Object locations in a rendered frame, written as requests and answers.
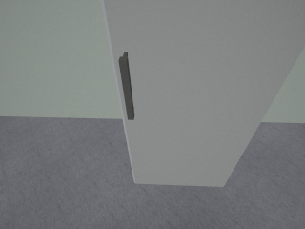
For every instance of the handle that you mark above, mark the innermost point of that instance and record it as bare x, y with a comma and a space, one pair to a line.
126, 84

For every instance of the fridge door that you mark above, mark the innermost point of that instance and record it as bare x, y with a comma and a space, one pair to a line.
203, 74

